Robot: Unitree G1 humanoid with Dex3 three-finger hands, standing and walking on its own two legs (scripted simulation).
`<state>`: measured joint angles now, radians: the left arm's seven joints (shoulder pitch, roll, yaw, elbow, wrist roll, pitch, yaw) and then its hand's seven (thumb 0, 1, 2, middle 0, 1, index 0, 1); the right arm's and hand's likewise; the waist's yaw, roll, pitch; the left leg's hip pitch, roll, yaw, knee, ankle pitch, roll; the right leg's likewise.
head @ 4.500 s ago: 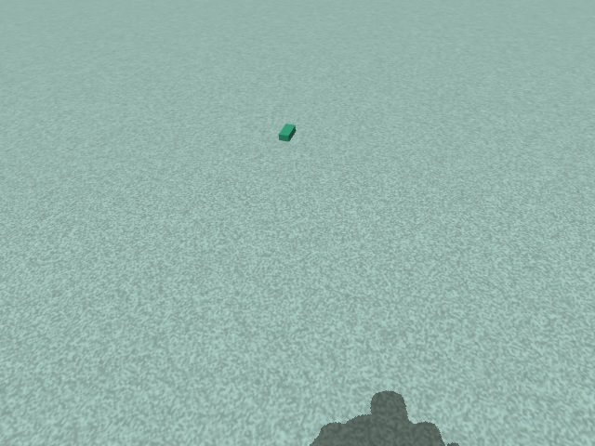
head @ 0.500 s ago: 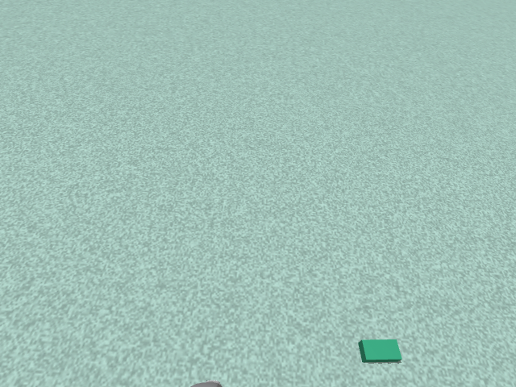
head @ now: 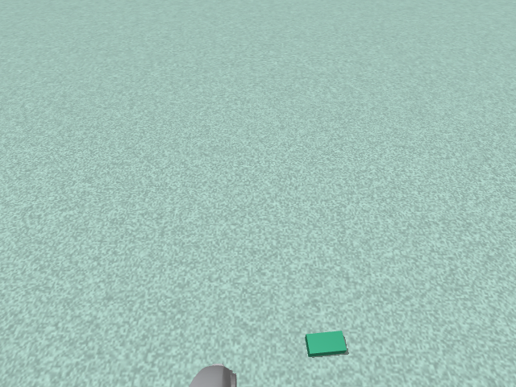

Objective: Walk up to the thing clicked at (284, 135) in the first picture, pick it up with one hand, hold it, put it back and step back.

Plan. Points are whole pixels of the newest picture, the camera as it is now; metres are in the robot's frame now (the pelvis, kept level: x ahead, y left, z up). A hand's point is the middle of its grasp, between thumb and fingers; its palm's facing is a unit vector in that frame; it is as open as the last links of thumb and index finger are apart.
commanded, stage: walk up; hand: left
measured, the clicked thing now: (325, 343) +0.40 -0.20 -0.72
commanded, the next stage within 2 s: none
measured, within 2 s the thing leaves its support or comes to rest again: neither
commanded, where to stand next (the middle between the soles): +0.05 -0.47 m, yaw +7 degrees
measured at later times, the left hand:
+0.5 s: hand out of the picture +0.09 +0.10 -0.16, palm faces -0.06 -0.94 -0.35, open 7.4 cm
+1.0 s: hand out of the picture +0.05 -0.12 -0.15, palm faces -0.01 -0.94 -0.33, open 7.4 cm
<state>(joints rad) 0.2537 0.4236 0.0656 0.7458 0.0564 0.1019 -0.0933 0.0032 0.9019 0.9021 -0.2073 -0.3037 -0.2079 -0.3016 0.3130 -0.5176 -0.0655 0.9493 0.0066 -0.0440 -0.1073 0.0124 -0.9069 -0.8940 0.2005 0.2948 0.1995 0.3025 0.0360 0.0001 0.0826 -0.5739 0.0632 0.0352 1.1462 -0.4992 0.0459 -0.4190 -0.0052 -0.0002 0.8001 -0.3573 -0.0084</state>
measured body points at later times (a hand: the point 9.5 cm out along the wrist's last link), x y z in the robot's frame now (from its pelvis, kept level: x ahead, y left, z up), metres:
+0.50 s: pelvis -0.01 -0.21 -0.01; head +0.02 -0.15 +0.43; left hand +0.10 +0.14 -0.14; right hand +0.01 -0.60 -0.04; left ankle +0.05 +0.02 -0.70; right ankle +0.03 -0.41 -0.68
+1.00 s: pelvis -0.02 -0.40 +0.01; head +0.02 -0.35 +0.45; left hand +0.05 -0.07 -0.13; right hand +0.04 -0.74 -0.07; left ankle +0.02 -0.28 -0.70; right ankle +0.01 -0.52 -0.63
